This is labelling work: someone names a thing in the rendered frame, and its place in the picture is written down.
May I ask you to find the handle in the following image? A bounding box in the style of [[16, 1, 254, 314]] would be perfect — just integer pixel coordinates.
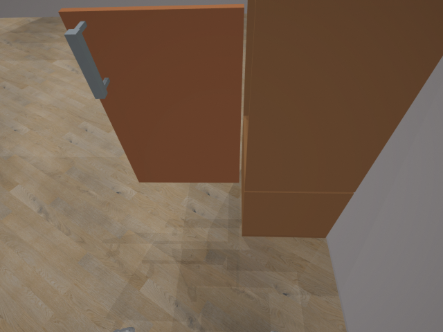
[[64, 21, 110, 99]]

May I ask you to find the cupboard door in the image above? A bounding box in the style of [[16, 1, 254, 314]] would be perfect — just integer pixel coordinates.
[[59, 4, 244, 183]]

